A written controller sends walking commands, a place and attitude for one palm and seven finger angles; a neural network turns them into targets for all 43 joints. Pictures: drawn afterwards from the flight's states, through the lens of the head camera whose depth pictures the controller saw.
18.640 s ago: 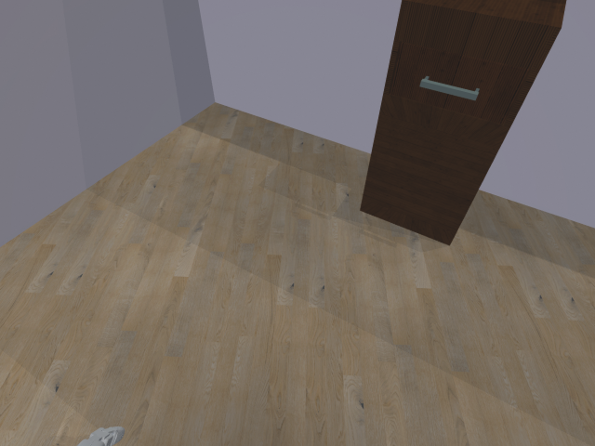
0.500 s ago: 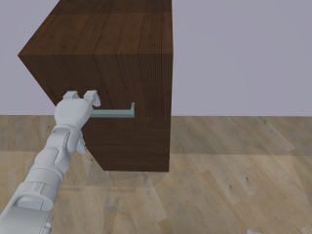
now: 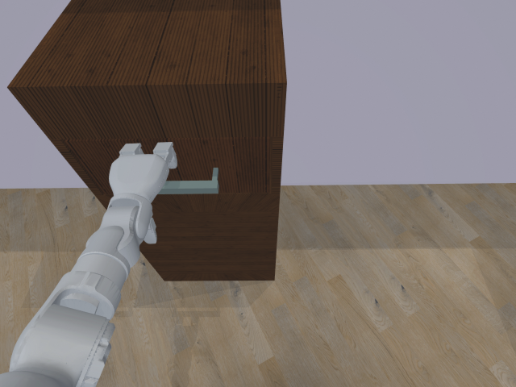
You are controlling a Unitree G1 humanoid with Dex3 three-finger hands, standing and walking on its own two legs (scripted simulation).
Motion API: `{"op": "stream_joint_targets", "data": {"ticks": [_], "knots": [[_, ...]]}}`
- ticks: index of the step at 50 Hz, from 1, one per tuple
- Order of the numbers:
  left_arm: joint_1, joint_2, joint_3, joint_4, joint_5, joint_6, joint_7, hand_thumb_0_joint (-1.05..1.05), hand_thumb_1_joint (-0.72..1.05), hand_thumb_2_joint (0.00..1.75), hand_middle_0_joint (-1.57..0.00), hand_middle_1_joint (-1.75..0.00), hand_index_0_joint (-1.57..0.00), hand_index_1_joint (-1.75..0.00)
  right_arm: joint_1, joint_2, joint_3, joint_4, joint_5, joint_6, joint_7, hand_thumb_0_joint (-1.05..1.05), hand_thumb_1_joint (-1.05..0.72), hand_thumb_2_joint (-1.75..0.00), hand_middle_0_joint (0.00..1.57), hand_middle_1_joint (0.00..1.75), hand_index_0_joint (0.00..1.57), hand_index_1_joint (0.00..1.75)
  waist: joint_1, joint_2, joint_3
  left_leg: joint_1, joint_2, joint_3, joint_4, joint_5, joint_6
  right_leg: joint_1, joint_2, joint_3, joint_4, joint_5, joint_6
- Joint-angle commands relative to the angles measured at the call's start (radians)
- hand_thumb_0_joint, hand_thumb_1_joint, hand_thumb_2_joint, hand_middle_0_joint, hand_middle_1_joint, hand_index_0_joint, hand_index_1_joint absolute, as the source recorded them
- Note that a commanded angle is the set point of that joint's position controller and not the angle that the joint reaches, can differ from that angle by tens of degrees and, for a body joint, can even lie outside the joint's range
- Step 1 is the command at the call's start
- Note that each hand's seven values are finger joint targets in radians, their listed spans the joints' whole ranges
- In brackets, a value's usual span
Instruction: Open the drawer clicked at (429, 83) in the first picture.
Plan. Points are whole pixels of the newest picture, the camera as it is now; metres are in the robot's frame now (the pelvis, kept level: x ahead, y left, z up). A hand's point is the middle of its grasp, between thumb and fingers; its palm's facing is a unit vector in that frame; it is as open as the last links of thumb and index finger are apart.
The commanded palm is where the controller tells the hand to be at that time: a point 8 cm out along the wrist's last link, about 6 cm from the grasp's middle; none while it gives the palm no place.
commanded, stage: move the hooked fingers above the handle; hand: left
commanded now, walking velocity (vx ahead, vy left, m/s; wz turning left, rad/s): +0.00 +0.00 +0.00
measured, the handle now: (175, 180) +0.50 +0.19 -0.05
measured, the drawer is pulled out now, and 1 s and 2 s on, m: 0.00 0.00 0.00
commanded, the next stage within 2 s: none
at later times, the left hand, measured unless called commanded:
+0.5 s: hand (156, 191) +0.44 +0.20 +0.01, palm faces -0.09 +0.00 -1.00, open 13.8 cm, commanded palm +0.42 +0.19 +0.07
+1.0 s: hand (160, 187) +0.45 +0.19 +0.01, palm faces -0.09 -0.01 -1.00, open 13.7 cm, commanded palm +0.43 +0.19 +0.06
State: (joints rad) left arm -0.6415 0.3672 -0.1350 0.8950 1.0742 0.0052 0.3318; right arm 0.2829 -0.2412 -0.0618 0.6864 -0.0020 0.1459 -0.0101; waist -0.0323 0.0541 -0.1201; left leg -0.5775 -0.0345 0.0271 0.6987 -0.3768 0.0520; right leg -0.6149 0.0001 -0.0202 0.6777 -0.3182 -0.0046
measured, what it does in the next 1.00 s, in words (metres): stands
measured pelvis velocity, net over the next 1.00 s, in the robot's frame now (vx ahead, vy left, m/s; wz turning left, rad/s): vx -0.01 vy -0.01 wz -0.02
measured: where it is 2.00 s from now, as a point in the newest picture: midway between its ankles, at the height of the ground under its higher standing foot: outside the picture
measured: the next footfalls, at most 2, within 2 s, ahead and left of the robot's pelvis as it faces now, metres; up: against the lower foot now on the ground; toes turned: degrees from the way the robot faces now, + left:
none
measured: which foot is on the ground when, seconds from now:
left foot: down 0.00-1.00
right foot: down 0.00-1.00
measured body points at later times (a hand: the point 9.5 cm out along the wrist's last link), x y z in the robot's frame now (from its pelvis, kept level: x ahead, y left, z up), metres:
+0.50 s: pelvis -0.01 -0.02 +0.00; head +0.07 -0.03 +0.44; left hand +0.44 +0.19 +0.06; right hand +0.02 -0.29 -0.14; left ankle -0.03 +0.08 -0.72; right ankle +0.00 -0.12 -0.72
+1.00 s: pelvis -0.01 -0.01 +0.00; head +0.07 -0.03 +0.44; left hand +0.45 +0.19 +0.06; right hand +0.03 -0.28 -0.14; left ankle -0.03 +0.08 -0.72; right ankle +0.00 -0.12 -0.72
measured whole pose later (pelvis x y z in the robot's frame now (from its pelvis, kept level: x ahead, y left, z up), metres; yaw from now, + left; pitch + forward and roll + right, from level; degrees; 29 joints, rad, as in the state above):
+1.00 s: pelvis -0.01 -0.01 +0.00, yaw -1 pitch +17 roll +0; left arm -0.73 0.41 -0.07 1.04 1.08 -0.01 0.33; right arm 0.32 -0.25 -0.05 0.69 0.00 0.13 -0.03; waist -0.08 0.05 -0.14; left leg -0.65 -0.01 0.04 0.73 -0.38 0.04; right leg -0.69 0.02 -0.01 0.71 -0.31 -0.02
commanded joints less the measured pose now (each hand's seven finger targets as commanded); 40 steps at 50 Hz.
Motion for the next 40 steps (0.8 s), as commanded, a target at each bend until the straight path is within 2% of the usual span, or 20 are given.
{"op": "stream_joint_targets", "data": {"ticks": [1,4,5,8,9,10,11,12,14,16,18,22,23,25,29,31,34,35,38,40], "knots": [[-0.469,0.171,0.053,-0.168,-0.003,-0.038,0.018,0.00,-0.50,0.30,-0.30,-1.20,-0.30,-1.20,0.095,-0.150,-0.053,-0.072,-0.005,-0.023,-0.024,0.00,-0.90,-0.90,0.20,0.30,0.20,0.30,-0.053,-0.052,-0.367,0.224,0.017,-0.043,-0.042,0.458,-0.020,0.140,0.038,-0.004,-0.039,0.304,-0.042],[-0.506,0.152,0.050,-0.178,0.005,-0.073,0.037,0.00,-0.50,0.30,-0.30,-1.20,-0.30,-1.20,0.111,-0.143,-0.055,-0.064,-0.014,-0.029,-0.020,0.00,-0.90,-0.90,0.20,0.30,0.20,0.30,-0.052,0.004,-0.384,0.241,0.021,-0.053,-0.022,0.520,-0.027,0.101,0.039,-0.008,-0.018,0.313,-0.046],[-0.459,0.205,0.106,-0.153,0.010,-0.076,0.049,0.00,-0.50,0.30,-0.30,-1.20,-0.30,-1.20,0.113,-0.145,-0.055,-0.062,-0.016,-0.028,-0.018,0.00,-0.90,-0.90,0.20,0.30,0.20,0.30,-0.032,0.005,-0.399,0.226,0.019,-0.044,-0.015,0.521,-0.026,0.116,0.040,-0.005,-0.011,0.322,-0.048],[-0.466,0.274,0.166,-0.102,0.026,-0.062,0.092,0.00,-0.50,0.30,-0.30,-1.20,-0.30,-1.20,0.112,-0.150,-0.045,-0.058,-0.025,-0.024,-0.015,0.00,-0.90,-0.90,0.20,0.30,0.20,0.30,-0.027,-0.022,-0.396,0.125,0.009,-0.034,-0.003,0.492,-0.022,0.145,0.040,-0.002,0.016,0.354,-0.051],[-0.453,0.256,0.154,-0.081,0.027,-0.048,0.106,0.00,-0.50,0.30,-0.30,-1.20,-0.30,-1.20,0.111,-0.148,-0.044,-0.062,-0.026,-0.024,-0.011,0.00,-0.90,-0.90,0.20,0.30,0.20,0.30,-0.028,-0.013,-0.388,0.110,0.009,-0.028,-0.003,0.483,-0.021,0.141,0.040,-0.001,0.017,0.357,-0.049],[-0.429,0.285,0.179,-0.055,0.033,-0.032,0.118,0.00,-0.50,0.30,-0.30,-1.20,-0.30,-1.20,0.108,-0.151,-0.043,-0.060,-0.024,-0.023,-0.009,0.00,-0.90,-0.90,0.20,0.30,0.20,0.30,-0.019,-0.036,-0.387,0.080,0.007,-0.020,0.000,0.463,-0.019,0.154,0.040,0.003,0.021,0.359,-0.049],[-0.429,0.262,0.156,-0.050,0.033,-0.016,0.123,0.00,-0.50,0.30,-0.30,-1.20,-0.30,-1.20,0.103,-0.150,-0.044,-0.067,-0.024,-0.022,-0.008,0.00,-0.90,-0.90,0.20,0.30,0.20,0.30,-0.024,-0.027,-0.395,0.070,0.003,-0.009,-0.001,0.441,-0.017,0.166,0.039,0.007,0.016,0.367,-0.046],[-0.439,0.298,0.181,-0.056,0.034,-0.005,0.129,0.00,-0.50,0.30,-0.30,-1.20,-0.30,-1.20,0.106,-0.153,-0.043,-0.067,-0.023,-0.023,-0.007,0.00,-0.90,-0.90,0.20,0.30,0.20,0.30,-0.019,-0.036,-0.413,0.060,0.003,-0.006,-0.004,0.438,-0.014,0.192,0.038,0.011,0.017,0.382,-0.045],[-0.425,0.313,0.183,-0.045,0.030,0.017,0.120,0.00,-0.50,0.30,-0.30,-1.20,-0.30,-1.20,0.109,-0.156,-0.044,-0.071,-0.020,-0.018,-0.008,0.00,-0.90,-0.90,0.20,0.30,0.20,0.30,-0.018,-0.047,-0.449,0.052,0.000,0.001,-0.004,0.445,-0.012,0.239,0.036,0.019,0.017,0.423,-0.040],[-0.428,0.293,0.163,-0.051,0.021,0.031,0.109,0.00,-0.50,0.30,-0.30,-1.20,-0.30,-1.20,0.106,-0.156,-0.047,-0.074,-0.015,-0.015,-0.011,0.00,-0.90,-0.90,0.20,0.30,0.20,0.30,-0.027,-0.062,-0.446,0.059,0.001,0.009,-0.015,0.423,-0.009,0.250,0.034,0.020,-0.001,0.416,-0.035],[-0.439,0.331,0.184,-0.044,0.012,0.035,0.095,0.00,-0.50,0.30,-0.30,-1.20,-0.30,-1.20,0.102,-0.162,-0.044,-0.073,-0.009,-0.014,-0.019,0.00,-0.90,-0.90,0.20,0.30,0.20,0.30,-0.031,-0.100,-0.432,0.035,-0.002,0.010,-0.025,0.383,-0.003,0.280,0.032,0.030,-0.015,0.405,-0.031],[-0.478,0.283,0.128,-0.096,0.001,-0.016,0.052,0.00,-0.50,0.30,-0.30,-1.20,-0.30,-1.20,0.110,-0.157,-0.050,-0.073,-0.001,-0.028,-0.037,0.00,-0.90,-0.90,0.20,0.30,0.20,0.30,-0.057,-0.072,-0.395,0.067,-0.001,0.011,-0.041,0.331,0.004,0.257,0.026,0.038,-0.048,0.359,-0.026],[-0.494,0.252,0.103,-0.109,0.001,-0.038,0.042,0.00,-0.50,0.30,-0.30,-1.20,-0.30,-1.20,0.112,-0.154,-0.052,-0.071,-0.001,-0.032,-0.040,0.00,-0.90,-0.90,0.20,0.30,0.20,0.30,-0.073,-0.074,-0.389,0.087,0.001,0.002,-0.038,0.333,0.005,0.235,0.029,0.034,-0.052,0.346,-0.028],[-0.493,0.202,0.065,-0.140,-0.003,-0.077,0.031,0.00,-0.50,0.30,-0.30,-1.20,-0.30,-1.20,0.122,-0.149,-0.056,-0.068,-0.003,-0.041,-0.042,0.00,-0.90,-0.90,0.20,0.30,0.20,0.30,-0.074,-0.025,-0.389,0.128,0.004,-0.007,-0.036,0.338,0.003,0.193,0.030,0.029,-0.053,0.315,-0.032],[-0.509,0.181,0.056,-0.133,0.004,-0.113,0.053,0.00,-0.50,0.30,-0.30,-1.20,-0.30,-1.20,0.130,-0.144,-0.057,-0.052,-0.009,-0.048,-0.035,0.00,-0.90,-0.90,0.20,0.30,0.20,0.30,-0.081,0.011,-0.372,0.151,0.005,-0.024,-0.018,0.337,-0.004,0.115,0.034,0.018,-0.041,0.264,-0.039],[-0.514,0.203,0.083,-0.098,0.012,-0.102,0.083,0.00,-0.50,0.30,-0.30,-1.20,-0.30,-1.20,0.133,-0.148,-0.054,-0.043,-0.010,-0.050,-0.028,0.00,-0.90,-0.90,0.20,0.30,0.20,0.30,-0.076,-0.013,-0.339,0.115,0.004,-0.028,-0.019,0.313,-0.006,0.094,0.037,0.009,-0.035,0.237,-0.042],[-0.535,0.278,0.142,-0.057,0.024,-0.063,0.128,0.00,-0.50,0.30,-0.30,-1.20,-0.30,-1.20,0.123,-0.156,-0.045,-0.043,-0.014,-0.046,-0.021,0.00,-0.90,-0.90,0.20,0.30,0.20,0.30,-0.065,-0.016,-0.355,0.068,-0.003,-0.025,-0.013,0.306,-0.008,0.107,0.037,0.011,-0.015,0.237,-0.044],[-0.540,0.279,0.144,-0.044,0.025,-0.044,0.139,0.00,-0.50,0.30,-0.30,-1.20,-0.30,-1.20,0.116,-0.156,-0.042,-0.046,-0.016,-0.045,-0.019,0.00,-0.90,-0.90,0.20,0.30,0.20,0.30,-0.063,-0.020,-0.358,0.057,-0.004,-0.018,-0.015,0.304,-0.006,0.119,0.037,0.010,-0.014,0.247,-0.043],[-0.531,0.358,0.194,0.006,0.025,0.014,0.145,0.00,-0.50,0.30,-0.30,-1.20,-0.30,-1.20,0.097,-0.165,-0.032,-0.053,-0.015,-0.038,-0.020,0.00,-0.90,-0.90,0.20,0.30,0.20,0.30,-0.047,-0.044,-0.380,0.011,-0.011,-0.004,-0.017,0.286,-0.004,0.178,0.033,0.021,-0.013,0.264,-0.037],[-0.517,0.347,0.173,0.013,0.023,0.036,0.126,0.00,-0.50,0.30,-0.30,-1.20,-0.30,-1.20,0.100,-0.162,-0.033,-0.063,-0.011,-0.037,-0.023,0.00,-0.90,-0.90,0.20,0.30,0.20,0.30,-0.046,-0.046,-0.424,0.022,-0.011,0.004,-0.017,0.309,-0.002,0.215,0.032,0.025,-0.011,0.308,-0.032]]}}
